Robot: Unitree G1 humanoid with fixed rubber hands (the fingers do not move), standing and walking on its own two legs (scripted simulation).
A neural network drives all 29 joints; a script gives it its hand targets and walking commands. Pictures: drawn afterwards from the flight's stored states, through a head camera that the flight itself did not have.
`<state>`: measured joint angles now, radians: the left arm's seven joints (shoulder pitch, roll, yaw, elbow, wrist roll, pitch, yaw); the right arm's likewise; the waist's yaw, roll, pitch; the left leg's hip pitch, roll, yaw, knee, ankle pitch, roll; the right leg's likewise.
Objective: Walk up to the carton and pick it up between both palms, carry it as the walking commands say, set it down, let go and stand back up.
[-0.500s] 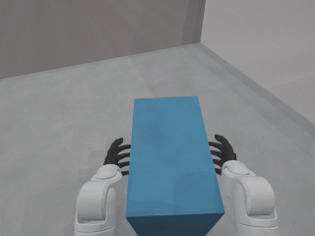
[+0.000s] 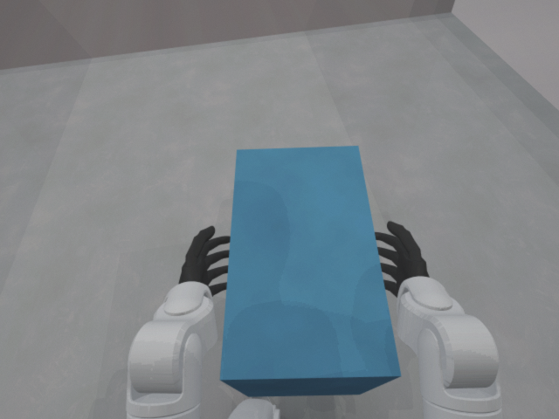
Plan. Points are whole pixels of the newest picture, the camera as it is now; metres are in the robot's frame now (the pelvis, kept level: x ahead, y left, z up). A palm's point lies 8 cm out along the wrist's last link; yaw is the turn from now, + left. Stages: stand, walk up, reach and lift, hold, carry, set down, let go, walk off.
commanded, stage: carry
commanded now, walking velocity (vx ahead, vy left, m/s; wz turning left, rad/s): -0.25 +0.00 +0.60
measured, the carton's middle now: (300, 277) +0.32 +0.00 +0.02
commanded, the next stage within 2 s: none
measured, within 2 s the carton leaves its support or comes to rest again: neither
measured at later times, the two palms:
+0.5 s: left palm out of the picture +0.05 +0.24 +0.09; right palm (312, 401) +0.15 +0.00 +0.09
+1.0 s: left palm out of the picture -0.16 +0.23 +0.10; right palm out of the picture -0.02 +0.01 +0.10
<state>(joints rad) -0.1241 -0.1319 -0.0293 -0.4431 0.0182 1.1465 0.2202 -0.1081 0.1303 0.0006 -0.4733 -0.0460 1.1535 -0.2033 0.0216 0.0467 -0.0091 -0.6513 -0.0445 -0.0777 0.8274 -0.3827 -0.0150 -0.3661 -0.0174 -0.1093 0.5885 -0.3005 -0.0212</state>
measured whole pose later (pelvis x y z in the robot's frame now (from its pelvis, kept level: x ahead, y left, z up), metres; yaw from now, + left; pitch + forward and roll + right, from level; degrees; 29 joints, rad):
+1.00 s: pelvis -0.31 -0.02 +0.00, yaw +35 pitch +2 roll +2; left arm -0.08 -0.13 -0.03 -0.46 0.03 1.16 0.21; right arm -0.11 0.13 0.01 -0.47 -0.02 1.20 -0.23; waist -0.04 -0.02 -0.05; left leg -0.39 0.04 0.10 0.82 -0.46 -0.05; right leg -0.40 -0.24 -0.23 0.68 -0.30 0.04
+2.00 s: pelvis -0.61 -0.17 +0.00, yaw +72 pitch +3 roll +0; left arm -0.05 -0.13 -0.02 -0.44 0.03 1.15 0.22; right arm -0.10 0.13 0.03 -0.40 -0.04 1.15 -0.20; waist 0.03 -0.03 0.00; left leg -0.43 -0.03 0.03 0.59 -0.21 0.05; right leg -0.62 -0.13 -0.06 1.22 -0.50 0.07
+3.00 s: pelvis -0.71 -0.46 +0.01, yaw +106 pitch +5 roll -1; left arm -0.09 -0.13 -0.04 -0.45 0.03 1.15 0.22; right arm -0.08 0.13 0.01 -0.46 -0.05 1.15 -0.19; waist -0.01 0.03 -0.07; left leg -0.49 -0.07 -0.04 0.42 -0.02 0.06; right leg -0.46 -0.03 -0.07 0.89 -0.50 0.02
